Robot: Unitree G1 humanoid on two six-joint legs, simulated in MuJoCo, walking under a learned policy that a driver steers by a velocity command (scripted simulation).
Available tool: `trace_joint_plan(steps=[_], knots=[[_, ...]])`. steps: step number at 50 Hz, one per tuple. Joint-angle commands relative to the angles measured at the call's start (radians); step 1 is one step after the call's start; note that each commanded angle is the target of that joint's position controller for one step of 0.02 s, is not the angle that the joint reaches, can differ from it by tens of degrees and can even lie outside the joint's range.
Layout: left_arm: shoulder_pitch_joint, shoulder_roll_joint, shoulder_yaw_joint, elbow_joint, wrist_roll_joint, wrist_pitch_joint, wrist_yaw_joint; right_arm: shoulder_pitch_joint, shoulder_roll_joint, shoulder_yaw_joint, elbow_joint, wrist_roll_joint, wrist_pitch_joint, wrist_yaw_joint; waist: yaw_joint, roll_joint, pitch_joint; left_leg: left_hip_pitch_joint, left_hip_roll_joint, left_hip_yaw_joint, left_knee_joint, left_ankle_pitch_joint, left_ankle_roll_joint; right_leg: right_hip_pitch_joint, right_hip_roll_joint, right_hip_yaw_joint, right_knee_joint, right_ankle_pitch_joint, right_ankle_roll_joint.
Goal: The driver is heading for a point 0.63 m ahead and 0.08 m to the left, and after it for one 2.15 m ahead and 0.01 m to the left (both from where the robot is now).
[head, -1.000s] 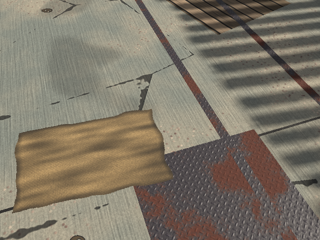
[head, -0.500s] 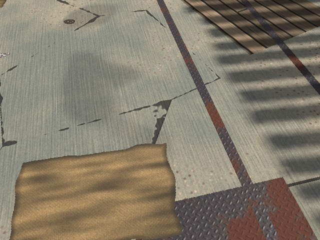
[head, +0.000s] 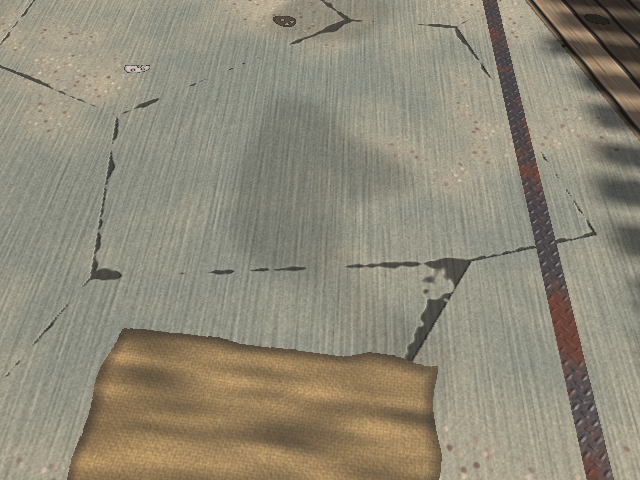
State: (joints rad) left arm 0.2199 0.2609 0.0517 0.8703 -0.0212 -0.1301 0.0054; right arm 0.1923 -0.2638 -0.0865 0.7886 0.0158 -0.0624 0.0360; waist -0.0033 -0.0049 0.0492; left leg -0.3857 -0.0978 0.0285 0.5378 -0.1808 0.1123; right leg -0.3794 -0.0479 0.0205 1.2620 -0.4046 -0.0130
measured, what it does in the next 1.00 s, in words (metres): walks ahead, turning left: right foot, then left foot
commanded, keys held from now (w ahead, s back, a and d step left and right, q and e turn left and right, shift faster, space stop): w+q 0.66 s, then w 0.12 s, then w+e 0.22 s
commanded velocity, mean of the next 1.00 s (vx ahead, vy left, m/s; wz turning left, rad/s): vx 0.50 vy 0.00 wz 0.45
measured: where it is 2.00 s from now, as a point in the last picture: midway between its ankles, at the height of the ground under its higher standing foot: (237, 256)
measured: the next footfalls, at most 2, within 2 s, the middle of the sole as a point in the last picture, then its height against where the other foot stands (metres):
right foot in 0.36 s outside the picture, level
left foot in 0.90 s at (211, 438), level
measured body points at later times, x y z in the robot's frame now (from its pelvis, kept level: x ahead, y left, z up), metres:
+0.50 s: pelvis +0.28 -0.04 +0.01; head +0.30 -0.03 +0.45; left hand +0.36 +0.26 -0.08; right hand +0.44 -0.28 -0.11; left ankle +0.15 +0.06 -0.63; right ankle +0.36 -0.12 -0.73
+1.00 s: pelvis +0.49 +0.12 +0.00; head +0.52 +0.15 +0.45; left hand +0.39 +0.38 -0.14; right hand +0.76 -0.03 -0.08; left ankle +0.50 +0.23 -0.73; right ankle +0.44 -0.09 -0.63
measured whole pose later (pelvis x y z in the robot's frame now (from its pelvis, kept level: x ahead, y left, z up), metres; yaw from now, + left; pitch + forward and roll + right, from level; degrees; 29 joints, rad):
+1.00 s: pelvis +0.49 +0.12 +0.00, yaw +25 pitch +2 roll -1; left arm 0.33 0.30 0.05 0.89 -0.04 -0.08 -0.01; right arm 0.14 -0.25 -0.05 0.66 0.00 -0.07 0.03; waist 0.04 -0.02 0.03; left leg -0.40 0.02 0.07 0.56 -0.20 0.04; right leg -0.35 -0.06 0.03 1.15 -0.45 -0.01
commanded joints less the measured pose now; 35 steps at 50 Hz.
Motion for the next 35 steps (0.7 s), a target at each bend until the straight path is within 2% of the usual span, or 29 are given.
trace_joint_plan(steps=[1,3,5,9,12,14,16,17,18,19,20,21,22,23,24,25,27,31,33,35], knots=[[-0.004,0.127,0.037,-0.096,0.020,-0.011,0.003,0.014,-0.082,-0.014,-0.077,-0.004,-0.018,-0.010,0.025,-0.007,-0.119,0.272,0.274,-0.406,-0.295,0.240,0.204,-0.255,-0.079,0.072,-0.076,0.086,0.009],[-0.014,0.100,0.035,-0.115,0.033,0.010,0.006,0.032,-0.112,-0.020,-0.077,0.000,-0.022,-0.021,0.035,0.003,-0.096,0.189,0.253,-0.352,-0.316,0.319,0.206,-0.233,-0.077,0.047,-0.170,0.120,0.041],[-0.090,0.082,0.029,-0.147,0.040,0.018,0.012,0.069,-0.145,-0.029,-0.074,0.000,-0.020,-0.036,0.017,0.022,-0.070,0.146,0.225,-0.306,-0.323,0.346,0.192,-0.247,-0.057,0.027,-0.303,0.221,0.067],[-0.241,0.052,0.014,-0.195,0.030,0.014,0.002,0.135,-0.146,-0.029,-0.067,0.009,-0.006,-0.049,-0.047,0.080,-0.056,0.128,0.165,-0.271,-0.291,0.229,0.124,-0.187,0.011,0.016,-0.613,0.458,0.066],[-0.308,0.072,0.017,-0.229,0.016,0.005,-0.010,0.175,-0.148,-0.029,-0.058,0.013,0.000,-0.050,-0.075,0.102,-0.054,0.173,0.192,-0.337,-0.251,0.158,0.108,-0.155,0.040,0.028,-0.713,0.484,0.056],[-0.316,0.097,0.025,-0.243,0.015,-0.006,-0.021,0.187,-0.142,-0.028,-0.057,0.014,0.006,-0.054,-0.071,0.107,-0.059,0.243,0.217,-0.403,-0.193,0.127,0.100,-0.145,0.048,0.049,-0.767,0.433,0.039],[-0.275,0.121,0.036,-0.241,0.012,-0.018,-0.025,0.169,-0.148,-0.031,-0.065,0.011,0.012,-0.060,-0.040,0.137,-0.066,0.278,0.234,-0.457,-0.135,0.152,0.087,-0.085,0.054,0.051,-0.795,0.349,0.013],[-0.201,0.133,0.045,-0.222,0.014,-0.024,-0.023,0.146,-0.139,-0.028,-0.075,0.011,0.015,-0.060,0.003,0.147,-0.090,0.270,0.212,-0.458,-0.081,0.201,0.070,0.014,0.061,0.034,-0.834,0.349,-0.009],[-0.089,0.165,0.059,-0.202,0.026,-0.028,-0.017,0.125,-0.106,-0.016,-0.091,0.006,0.012,-0.057,0.058,0.130,-0.170,0.221,0.161,-0.418,0.057,0.245,0.039,0.204,0.014,0.060,-0.835,0.361,-0.048],[0.080,0.226,0.075,-0.188,0.038,-0.026,-0.008,0.124,-0.052,0.005,-0.117,-0.014,0.008,-0.053,0.121,0.011,-0.316,0.073,0.090,-0.320,0.348,0.071,-0.003,0.480,-0.167,0.235,-0.816,0.329,-0.114],[0.149,0.274,0.087,-0.152,0.045,-0.012,-0.016,0.279,-0.016,0.018,-0.138,0.022,0.000,-0.052,0.044,-0.360,-0.414,-0.288,-0.024,-0.224,0.634,-0.420,-0.060,0.765,-0.373,0.705,-0.909,0.120,-0.269],[0.117,0.173,0.065,-0.175,0.023,-0.006,-0.018,0.274,-0.123,0.001,-0.105,0.032,0.002,-0.055,0.061,-0.236,-0.330,-0.407,0.067,-0.248,0.769,-0.387,-0.071,0.713,-0.378,0.746,-0.945,-0.077,-0.243],[0.077,0.116,0.050,-0.186,0.019,0.002,-0.013,0.165,-0.170,-0.012,-0.119,0.022,0.009,-0.053,0.087,-0.126,-0.205,-0.431,0.099,-0.220,0.797,-0.286,-0.078,0.585,-0.335,0.579,-0.958,-0.053,-0.199],[0.027,0.107,0.042,-0.190,0.027,0.010,-0.013,0.113,-0.157,-0.012,-0.130,0.011,0.014,-0.053,0.066,-0.046,-0.130,-0.390,0.134,-0.188,0.777,-0.212,-0.085,0.449,-0.292,0.453,-0.980,0.072,-0.176],[-0.001,0.094,0.037,-0.182,0.031,0.014,-0.013,0.082,-0.142,-0.014,-0.143,0.001,0.014,-0.050,0.046,-0.040,-0.077,-0.367,0.161,-0.184,0.732,-0.167,-0.086,0.355,-0.254,0.369,-1.005,0.167,-0.171],[-0.014,0.086,0.033,-0.176,0.037,0.013,-0.013,0.093,-0.122,-0.015,-0.146,0.008,0.018,-0.043,0.022,-0.070,-0.064,-0.320,0.187,-0.177,0.704,-0.143,-0.084,0.293,-0.224,0.291,-1.030,0.221,-0.160],[-0.013,0.087,0.036,-0.160,0.029,0.005,-0.016,0.099,-0.084,-0.009,-0.153,0.017,0.030,-0.038,0.012,-0.100,-0.054,-0.301,0.202,-0.145,0.664,-0.122,-0.090,0.249,-0.200,0.189,-1.074,0.290,-0.169],[0.013,0.139,0.054,-0.126,0.028,0.001,-0.012,0.027,-0.068,-0.002,-0.187,0.007,0.037,-0.035,0.020,-0.065,-0.044,-0.371,0.221,-0.141,0.528,-0.003,-0.112,0.284,-0.221,0.069,-1.105,0.437,-0.190],[0.015,0.152,0.057,-0.116,0.027,0.009,-0.009,-0.011,-0.064,0.002,-0.193,0.009,0.032,-0.025,0.031,-0.062,-0.040,-0.364,0.220,-0.123,0.423,0.093,-0.111,0.308,-0.209,-0.003,-1.105,0.473,-0.174],[0.043,0.159,0.056,-0.098,0.022,0.016,-0.007,-0.080,-0.042,0.012,-0.207,0.006,0.023,-0.014,0.059,-0.053,-0.023,-0.320,0.205,-0.093,0.297,0.168,-0.102,0.305,-0.193,-0.055,-1.106,0.476,-0.162]])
